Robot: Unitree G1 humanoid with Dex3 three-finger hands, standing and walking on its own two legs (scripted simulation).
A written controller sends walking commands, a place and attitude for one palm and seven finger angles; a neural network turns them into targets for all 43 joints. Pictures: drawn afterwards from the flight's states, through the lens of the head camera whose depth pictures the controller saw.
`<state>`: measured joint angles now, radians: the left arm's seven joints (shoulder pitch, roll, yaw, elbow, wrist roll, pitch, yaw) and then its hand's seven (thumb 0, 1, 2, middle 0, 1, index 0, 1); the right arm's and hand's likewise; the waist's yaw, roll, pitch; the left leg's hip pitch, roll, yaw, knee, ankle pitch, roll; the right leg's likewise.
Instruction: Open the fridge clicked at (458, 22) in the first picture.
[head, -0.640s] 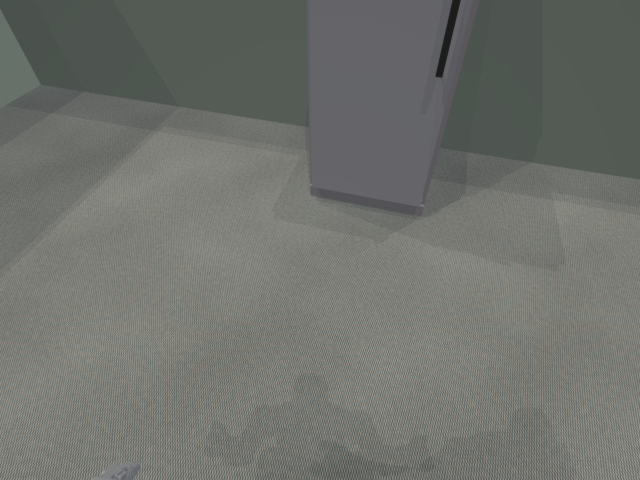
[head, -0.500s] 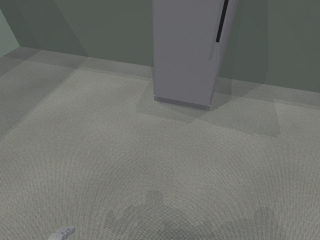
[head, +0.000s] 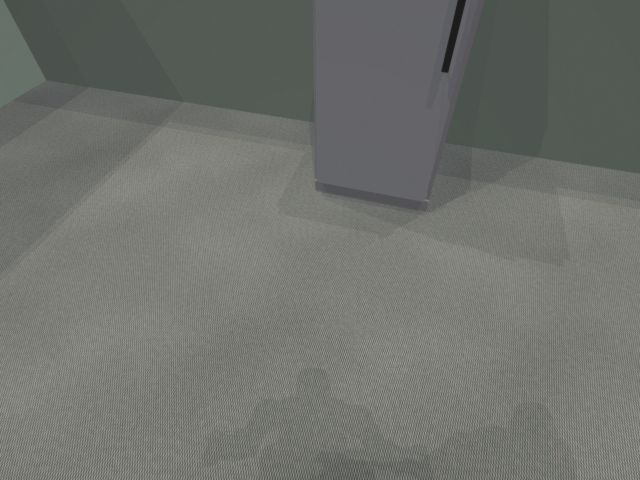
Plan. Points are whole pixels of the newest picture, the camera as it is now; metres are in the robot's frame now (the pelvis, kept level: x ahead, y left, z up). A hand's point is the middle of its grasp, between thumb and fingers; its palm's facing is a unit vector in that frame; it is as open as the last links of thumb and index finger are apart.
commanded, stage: stand and wait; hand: right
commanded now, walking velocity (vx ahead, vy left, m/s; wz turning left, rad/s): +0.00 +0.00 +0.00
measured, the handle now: (461, 2) +1.34 -0.33 +0.12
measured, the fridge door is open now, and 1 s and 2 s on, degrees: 0 0 0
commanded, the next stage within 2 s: look at it before walking up in 0.18 s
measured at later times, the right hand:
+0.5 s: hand out of the picture +0.08 -0.24 -0.15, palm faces -0.05 +0.94 -0.33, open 7.3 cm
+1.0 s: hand out of the picture +0.07 -0.24 -0.16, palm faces -0.04 +0.95 -0.32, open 7.3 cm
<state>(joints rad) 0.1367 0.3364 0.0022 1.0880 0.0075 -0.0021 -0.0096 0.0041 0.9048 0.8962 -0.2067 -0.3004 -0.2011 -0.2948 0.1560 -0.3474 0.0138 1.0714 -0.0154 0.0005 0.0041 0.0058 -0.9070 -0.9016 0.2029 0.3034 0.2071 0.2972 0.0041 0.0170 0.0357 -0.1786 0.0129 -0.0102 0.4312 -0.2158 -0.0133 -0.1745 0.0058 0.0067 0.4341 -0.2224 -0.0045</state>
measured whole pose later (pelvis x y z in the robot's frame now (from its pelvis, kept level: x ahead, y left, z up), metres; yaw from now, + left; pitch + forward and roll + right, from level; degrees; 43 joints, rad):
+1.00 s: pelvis +0.01 +0.01 +0.00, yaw +1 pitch -2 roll +0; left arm 0.13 0.32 0.00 1.11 0.01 0.00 -0.01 0.00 0.91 0.90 -0.21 -0.30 -0.20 -0.29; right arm 0.16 -0.33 0.01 1.09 -0.02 0.00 0.00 0.00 -0.91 -0.90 0.20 0.30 0.21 0.30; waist 0.00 0.01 0.01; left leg -0.16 0.00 -0.02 0.40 -0.22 -0.01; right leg -0.15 0.00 0.00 0.40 -0.23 0.00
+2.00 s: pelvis +0.40 +0.00 -0.01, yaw +2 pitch -1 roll +2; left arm 0.17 0.18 0.06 1.00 0.02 -0.03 -0.02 0.00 0.93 0.90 -0.20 -0.30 -0.19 -0.29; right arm 0.32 -0.19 -0.04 1.10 -0.03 -0.07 -0.01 0.00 -0.93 -0.90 0.20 0.30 0.20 0.30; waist 0.00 0.00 0.02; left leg -0.10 -0.01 0.18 0.44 -0.33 0.03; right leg -0.54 -0.16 -0.08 0.80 -0.19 0.01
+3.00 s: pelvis +0.67 -0.03 -0.02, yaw -5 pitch -1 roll +3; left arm 0.19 0.19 0.06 0.96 0.02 0.01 -0.01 0.00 0.91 0.90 -0.20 -0.30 -0.19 -0.29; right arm 0.18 -0.22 -0.07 0.98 -0.03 0.05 -0.02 0.00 -0.92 -0.90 0.20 0.30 0.21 0.30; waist 0.00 0.06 0.05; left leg -0.40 0.15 0.19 0.85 -0.46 -0.05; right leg -0.34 -0.06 -0.13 0.72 -0.36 -0.06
